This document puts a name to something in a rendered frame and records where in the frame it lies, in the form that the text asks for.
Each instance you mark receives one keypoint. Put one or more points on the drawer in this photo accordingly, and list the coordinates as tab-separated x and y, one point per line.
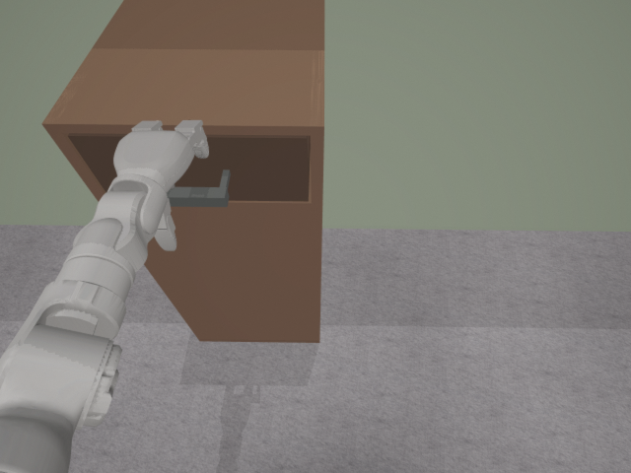
262	167

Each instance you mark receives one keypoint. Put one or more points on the handle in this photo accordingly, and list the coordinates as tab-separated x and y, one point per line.
201	196

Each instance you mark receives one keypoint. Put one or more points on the left robot forearm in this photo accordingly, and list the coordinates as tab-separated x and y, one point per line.
89	293

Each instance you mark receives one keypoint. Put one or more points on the robot left upper arm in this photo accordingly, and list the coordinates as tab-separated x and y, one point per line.
59	381

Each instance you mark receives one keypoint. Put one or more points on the robot left hand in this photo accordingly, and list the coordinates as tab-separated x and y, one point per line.
163	156

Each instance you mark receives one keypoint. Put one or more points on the cabinet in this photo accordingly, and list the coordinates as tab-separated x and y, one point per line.
249	272

